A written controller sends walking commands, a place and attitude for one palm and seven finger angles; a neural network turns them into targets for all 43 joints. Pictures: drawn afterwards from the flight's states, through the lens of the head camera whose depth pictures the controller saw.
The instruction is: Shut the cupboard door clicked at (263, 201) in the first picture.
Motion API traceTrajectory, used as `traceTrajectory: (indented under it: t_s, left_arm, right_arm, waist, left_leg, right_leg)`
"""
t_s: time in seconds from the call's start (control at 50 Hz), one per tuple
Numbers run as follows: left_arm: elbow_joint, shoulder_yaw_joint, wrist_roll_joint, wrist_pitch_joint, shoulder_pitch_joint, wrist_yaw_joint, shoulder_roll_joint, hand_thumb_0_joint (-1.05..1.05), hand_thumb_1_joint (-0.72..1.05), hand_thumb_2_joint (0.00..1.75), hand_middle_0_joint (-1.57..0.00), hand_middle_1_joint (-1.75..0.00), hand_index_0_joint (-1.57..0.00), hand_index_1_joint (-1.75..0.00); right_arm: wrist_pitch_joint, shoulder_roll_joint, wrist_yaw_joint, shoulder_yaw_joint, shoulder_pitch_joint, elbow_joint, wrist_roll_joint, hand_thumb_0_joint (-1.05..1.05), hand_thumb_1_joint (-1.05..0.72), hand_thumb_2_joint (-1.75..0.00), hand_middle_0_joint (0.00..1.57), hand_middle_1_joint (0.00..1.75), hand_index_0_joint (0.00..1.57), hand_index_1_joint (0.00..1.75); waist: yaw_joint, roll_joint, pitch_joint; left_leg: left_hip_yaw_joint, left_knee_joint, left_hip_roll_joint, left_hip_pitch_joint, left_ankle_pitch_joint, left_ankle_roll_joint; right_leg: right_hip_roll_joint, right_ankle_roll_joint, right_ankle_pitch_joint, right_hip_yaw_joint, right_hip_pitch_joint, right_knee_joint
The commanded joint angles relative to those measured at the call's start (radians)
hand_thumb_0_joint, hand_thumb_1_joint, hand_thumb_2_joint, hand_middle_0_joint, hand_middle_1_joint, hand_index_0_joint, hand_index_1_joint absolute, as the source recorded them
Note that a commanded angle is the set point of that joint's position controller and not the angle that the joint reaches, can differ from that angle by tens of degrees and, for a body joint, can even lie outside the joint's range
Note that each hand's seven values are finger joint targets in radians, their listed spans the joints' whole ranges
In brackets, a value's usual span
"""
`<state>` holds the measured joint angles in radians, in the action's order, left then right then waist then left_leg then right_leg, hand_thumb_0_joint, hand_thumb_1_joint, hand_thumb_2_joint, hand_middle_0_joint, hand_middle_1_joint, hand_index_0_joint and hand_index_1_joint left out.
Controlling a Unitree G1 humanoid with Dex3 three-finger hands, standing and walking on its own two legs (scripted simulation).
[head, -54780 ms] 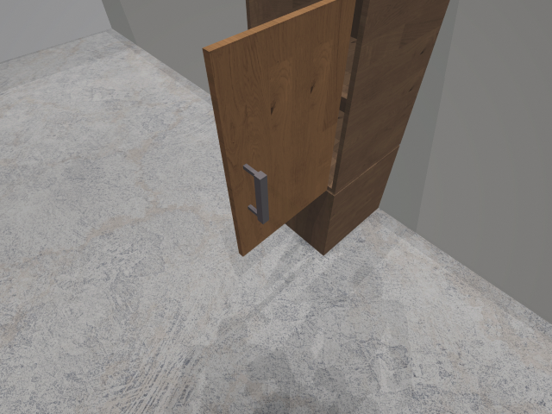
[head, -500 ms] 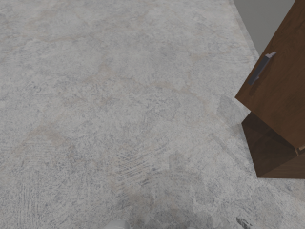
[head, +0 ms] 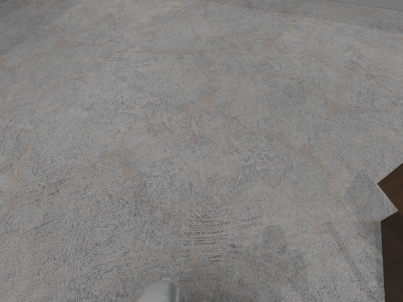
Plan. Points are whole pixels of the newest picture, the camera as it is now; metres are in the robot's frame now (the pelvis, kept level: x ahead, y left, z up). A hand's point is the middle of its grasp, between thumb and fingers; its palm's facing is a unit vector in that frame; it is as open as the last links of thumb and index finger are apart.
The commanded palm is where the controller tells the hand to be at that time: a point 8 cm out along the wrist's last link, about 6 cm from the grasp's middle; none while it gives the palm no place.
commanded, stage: walk to a spot facing it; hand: left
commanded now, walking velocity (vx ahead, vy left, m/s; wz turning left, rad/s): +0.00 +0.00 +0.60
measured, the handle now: out of the picture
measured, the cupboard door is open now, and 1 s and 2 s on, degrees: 36 36 36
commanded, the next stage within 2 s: turn to face it in 0.04 s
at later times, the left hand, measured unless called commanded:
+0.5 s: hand out of the picture +0.10 +0.19 -0.17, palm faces +0.03 -0.97 -0.25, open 7.4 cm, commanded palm none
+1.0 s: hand (149, 242) +0.26 +0.15 -0.15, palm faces -0.31 -0.90 -0.30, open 7.4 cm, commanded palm none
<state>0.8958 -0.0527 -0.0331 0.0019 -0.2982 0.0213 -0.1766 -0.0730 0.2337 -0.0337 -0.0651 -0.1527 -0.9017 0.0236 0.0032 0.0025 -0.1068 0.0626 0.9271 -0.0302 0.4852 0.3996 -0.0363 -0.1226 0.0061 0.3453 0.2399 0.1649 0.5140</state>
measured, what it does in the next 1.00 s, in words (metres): steps on the spot, turning right: left foot, then right foot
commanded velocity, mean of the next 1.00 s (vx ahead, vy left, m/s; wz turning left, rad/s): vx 0.00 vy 0.00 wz -0.47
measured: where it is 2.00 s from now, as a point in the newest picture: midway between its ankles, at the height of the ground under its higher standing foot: outside the picture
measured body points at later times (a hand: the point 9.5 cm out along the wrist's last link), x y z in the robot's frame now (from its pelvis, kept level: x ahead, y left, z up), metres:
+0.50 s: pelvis +0.06 +0.00 -0.01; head +0.10 -0.02 +0.44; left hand +0.10 +0.24 -0.15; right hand +0.15 -0.23 -0.17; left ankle +0.04 +0.11 -0.73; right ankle +0.07 -0.12 -0.74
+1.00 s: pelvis +0.07 -0.02 -0.01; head +0.11 -0.05 +0.43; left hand +0.27 +0.20 -0.13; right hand +0.02 -0.28 -0.16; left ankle +0.08 +0.13 -0.74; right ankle +0.03 -0.12 -0.74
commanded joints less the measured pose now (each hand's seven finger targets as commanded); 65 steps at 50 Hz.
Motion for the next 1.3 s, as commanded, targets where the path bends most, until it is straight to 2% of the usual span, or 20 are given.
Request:
traceTrajectory:
  t_s: [0.0, 0.06, 0.08, 0.1, 0.2, 0.36, 0.42, 0.46, 0.54, 0.62, 0.64, 0.66, 0.68, 0.76, 0.88, 0.94, 0.98, 1.04, 1.1, 1.28]
  left_arm:
    - [-0.043, -0.068, -0.001, -0.016, -0.064, 0.012, -0.218, 0.0, 0.9, 0.9, -0.2, -0.3, -0.2, -0.3]
    - [-0.067, -0.068, 0.016, -0.013, -0.044, 0.004, -0.219, 0.0, 0.9, 0.9, -0.2, -0.3, -0.2, -0.3]
    - [-0.11, -0.051, 0.026, -0.009, -0.038, -0.004, -0.144, 0.0, 0.9, 0.9, -0.2, -0.3, -0.2, -0.3]
    - [-0.153, -0.036, 0.013, 0.0, 0.051, 0.005, -0.151, 0.0, 0.9, 0.9, -0.2, -0.3, -0.2, -0.3]
    - [-0.03, -0.029, 0.015, 0.027, 0.003, -0.001, -0.098, 0.0, 0.9, 0.9, -0.2, -0.3, -0.2, -0.3]
    - [0.045, -0.02, 0.006, 0.033, -0.04, -0.018, -0.082, 0.0, 0.9, 0.9, -0.2, -0.3, -0.2, -0.3]
    - [0.015, -0.046, -0.004, 0.02, -0.017, -0.016, -0.199, 0.0, 0.9, 0.9, -0.2, -0.3, -0.2, -0.3]
    - [0.019, -0.063, -0.003, 0.011, -0.035, -0.006, -0.239, 0.0, 0.9, 0.9, -0.2, -0.3, -0.2, -0.3]
    - [-0.001, -0.077, -0.002, 0.022, 0.014, 0.012, -0.206, 0.0, 0.9, 0.9, -0.2, -0.3, -0.2, -0.3]
    - [-0.019, -0.079, 0.011, 0.035, 0.082, 0.002, -0.199, 0.0, 0.9, 0.9, -0.2, -0.3, -0.2, -0.3]
    - [-0.033, -0.072, 0.019, 0.039, 0.104, -0.003, -0.166, 0.0, 0.9, 0.9, -0.2, -0.3, -0.2, -0.3]
    - [-0.056, -0.06, 0.026, 0.043, 0.088, -0.014, -0.11, 0.0, 0.9, 0.9, -0.2, -0.3, -0.2, -0.3]
    - [-0.077, -0.056, 0.02, 0.039, 0.109, -0.021, -0.116, 0.0, 0.9, 0.9, -0.2, -0.3, -0.2, -0.3]
    - [-0.063, -0.059, 0.014, 0.055, 0.148, -0.042, -0.12, 0.0, 0.9, 0.9, -0.2, -0.3, -0.2, -0.3]
    - [-0.092, -0.044, 0.015, 0.052, 0.174, -0.058, -0.111, 0.0, 0.9, 0.9, -0.2, -0.3, -0.2, -0.3]
    - [-0.073, -0.057, 0.012, 0.039, 0.069, -0.055, -0.16, 0.0, 0.9, 0.9, -0.2, -0.3, -0.2, -0.3]
    - [-0.047, -0.086, 0.008, 0.018, -0.032, -0.031, -0.338, 0.0, 0.9, 0.9, -0.2, -0.3, -0.2, -0.3]
    - [-0.082, -0.072, 0.014, 0.026, 0.074, -0.003, -0.261, 0.0, 0.9, 0.9, -0.2, -0.3, -0.2, -0.3]
    - [-0.104, -0.061, 0.012, 0.019, 0.128, -0.001, -0.229, 0.0, 0.9, 0.9, -0.2, -0.3, -0.2, -0.3]
    - [-0.102, -0.075, 0.002, 0.022, 0.094, -0.01, -0.249, 0.0, 0.9, 0.9, -0.2, -0.3, -0.2, -0.3]
  right_arm:
    - [0.035, 0.022, -0.006, 0.002, 0.086, 0.115, -0.006, 0.0, -0.9, -0.9, 0.2, 0.3, 0.2, 0.3]
    - [0.055, 0.12, 0.004, -0.022, -0.094, 0.077, 0.008, 0.0, -0.9, -0.9, 0.2, 0.3, 0.2, 0.3]
    - [0.061, 0.246, 0.013, -0.054, -0.181, 0.066, 0.013, 0.0, -0.9, -0.9, 0.2, 0.3, 0.2, 0.3]
    - [0.05, 0.276, 0.02, -0.055, -0.248, 0.043, -0.002, 0.0, -0.9, -0.9, 0.2, 0.3, 0.2, 0.3]
    - [0.074, 0.112, 0.07, 0.008, -0.017, 0.059, 0.004, 0.0, -0.9, -0.9, 0.2, 0.3, 0.2, 0.3]
    - [0.055, 0.121, 0.067, -0.005, 0.021, -0.016, -0.005, 0.0, -0.9, -0.9, 0.2, 0.3, 0.2, 0.3]
    - [0.042, 0.063, 0.056, -0.012, -0.001, 0.011, -0.013, 0.0, -0.9, -0.9, 0.2, 0.3, 0.2, 0.3]
    - [0.033, 0.037, 0.06, -0.006, 0.034, 0.039, -0.013, 0.0, -0.9, -0.9, 0.2, 0.3, 0.2, 0.3]
    - [0.053, 0.031, 0.068, 0.001, 0.032, 0.041, -0.024, 0.0, -0.9, -0.9, 0.2, 0.3, 0.2, 0.3]
    - [0.06, 0.026, 0.075, 0.002, -0.079, 0.01, -0.021, 0.0, -0.9, -0.9, 0.2, 0.3, 0.2, 0.3]
    - [0.071, 0.062, 0.078, -0.002, -0.121, 0.001, -0.016, 0.0, -0.9, -0.9, 0.2, 0.3, 0.2, 0.3]
    - [0.078, 0.156, 0.082, -0.018, -0.119, 0.011, 0.0, 0.0, -0.9, -0.9, 0.2, 0.3, 0.2, 0.3]
    - [0.073, 0.197, 0.086, -0.023, -0.133, 0.027, 0.007, 0.0, -0.9, -0.9, 0.2, 0.3, 0.2, 0.3]
    - [0.076, 0.16, 0.089, -0.011, -0.068, 0.042, 0.015, 0.0, -0.9, -0.9, 0.2, 0.3, 0.2, 0.3]
    - [0.068, 0.195, 0.076, -0.026, -0.091, 0.033, 0.012, 0.0, -0.9, -0.9, 0.2, 0.3, 0.2, 0.3]
    - [0.062, 0.204, 0.065, -0.032, -0.054, 0.048, 0.002, 0.0, -0.9, -0.9, 0.2, 0.3, 0.2, 0.3]
    - [0.053, 0.1, 0.058, -0.007, -0.016, 0.12, -0.012, 0.0, -0.9, -0.9, 0.2, 0.3, 0.2, 0.3]
    - [0.042, 0.125, 0.074, -0.007, 0.01, 0.102, -0.009, 0.0, -0.9, -0.9, 0.2, 0.3, 0.2, 0.3]
    - [0.038, 0.103, 0.061, -0.002, -0.022, 0.079, -0.008, 0.0, -0.9, -0.9, 0.2, 0.3, 0.2, 0.3]
    - [0.044, 0.079, 0.059, -0.004, 0.032, 0.117, -0.015, 0.0, -0.9, -0.9, 0.2, 0.3, 0.2, 0.3]
  waist:
    - [-0.043, 0.206, 0.1]
    - [0.058, 0.028, 0.234]
    - [0.096, -0.296, 0.291]
    - [0.121, -0.199, 0.279]
    - [0.002, -0.138, 0.182]
    - [-0.033, -0.108, 0.074]
    - [-0.017, 0.12, 0.039]
    - [-0.056, 0.334, 0.108]
    - [-0.039, 0.176, 0.194]
    - [0.015, 0.131, 0.18]
    - [0.035, 0.033, 0.185]
    - [0.024, -0.238, 0.17]
    - [0.038, -0.283, 0.142]
    - [-0.002, -0.169, 0.079]
    - [0.017, -0.223, 0.11]
    - [-0.048, -0.149, 0.134]
    - [-0.092, 0.286, 0.172]
    - [-0.047, 0.224, 0.151]
    - [-0.009, 0.127, 0.195]
    - [-0.026, 0.127, 0.144]
  left_leg:
    - [0.062, -0.22, 0.019, -0.032, -0.017, 0.026]
    - [-0.01, -0.453, -0.029, -0.443, -0.417, 0.077]
    - [-0.42, -0.464, -0.339, -0.64, -0.882, 0.242]
    - [-0.445, -0.482, -0.403, -0.596, -0.952, 0.303]
    - [-0.207, -0.565, -0.249, -0.351, -0.586, 0.219]
    - [-0.039, -0.523, -0.216, -0.224, -0.267, 0.14]
    - [0.085, -0.302, -0.047, -0.155, 0.016, 0.035]
    - [0.011, -0.035, 0.022, -0.059, 0.188, 0.018]
    - [-0.074, -0.035, 0.008, -0.007, 0.146, 0.009]
    - [-0.028, -0.44, 0.031, -0.285, -0.128, 0.004]
    - [-0.088, -0.569, -0.043, -0.412, -0.182, 0.021]
    - [-0.309, -0.645, -0.269, -0.479, -0.266, 0.101]
    - [-0.401, -0.667, -0.42, -0.398, -0.346, 0.204]
    - [-0.159, -0.565, -0.316, -0.382, -0.706, 0.204]
    - [-0.025, -0.493, -0.306, -0.381, -0.656, 0.152]
    - [0.052, -0.316, -0.26, -0.258, -0.496, 0.069]
    - [0.083, 0.139, -0.032, 0.094, 0.254, -0.033]
    - [-0.106, 0.3, -0.077, 0.173, 0.106, -0.035]
    - [-0.079, 0.212, -0.062, 0.073, 0.007, -0.048]
    - [-0.069, -0.1, -0.007, -0.032, 0.025, -0.039]
  right_leg:
    - [-0.235, -0.091, -0.727, -0.088, -0.155, -0.032]
    - [-0.183, -0.001, -0.582, -0.015, 0.048, 0.305]
    - [-0.025, 0.074, 0.17, -0.014, 0.362, 0.564]
    - [-0.002, 0.055, 0.344, -0.149, 0.394, 0.667]
    - [0.007, 0.048, 0.106, -0.25, 0.303, 0.58]
    - [0.098, 0.024, -0.13, -0.174, 0.068, 0.061]
    - [-0.09, -0.083, -0.367, -0.484, 0.116, -0.123]
    - [-0.176, -0.207, -0.489, -0.659, 0.035, -0.205]
    - [-0.124, -0.213, -0.707, -0.573, -0.123, -0.081]
    - [-0.039, -0.122, -0.499, -0.55, 0.078, -0.039]
    - [0.028, -0.076, -0.351, -0.502, 0.199, 0.021]
    - [0.158, -0.015, -0.031, -0.373, 0.361, 0.18]
    - [0.162, 0.012, 0.232, -0.276, 0.377, 0.387]
    - [0.103, 0.036, 0.165, -0.257, 0.392, 0.576]
    - [0.129, 0.01, 0.066, -0.154, 0.199, 0.24]
    - [0.124, -0.016, -0.188, -0.155, -0.029, -0.033]
    - [-0.265, -0.199, -0.722, -0.648, -0.194, -0.161]
    - [-0.175, -0.231, -0.637, -0.582, -0.146, -0.13]
    - [-0.1, -0.194, -0.633, -0.484, -0.092, -0.106]
    - [-0.085, -0.206, -0.474, -0.622, 0.011, -0.128]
